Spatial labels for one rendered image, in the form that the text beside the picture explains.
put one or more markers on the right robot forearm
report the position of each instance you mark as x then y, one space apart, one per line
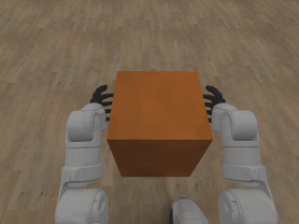
242 163

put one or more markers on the left robot forearm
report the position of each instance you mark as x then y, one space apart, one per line
83 141

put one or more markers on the carton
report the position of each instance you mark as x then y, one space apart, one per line
158 125

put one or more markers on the left robot upper arm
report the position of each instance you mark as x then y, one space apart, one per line
82 206

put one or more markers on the right robot hand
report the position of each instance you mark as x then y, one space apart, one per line
216 99

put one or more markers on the robot right shin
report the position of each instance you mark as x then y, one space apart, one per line
182 197

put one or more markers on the right robot upper arm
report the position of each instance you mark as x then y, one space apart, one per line
246 206

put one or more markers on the robot right thigh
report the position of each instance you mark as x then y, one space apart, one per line
186 211

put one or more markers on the left robot hand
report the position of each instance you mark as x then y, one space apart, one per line
97 98

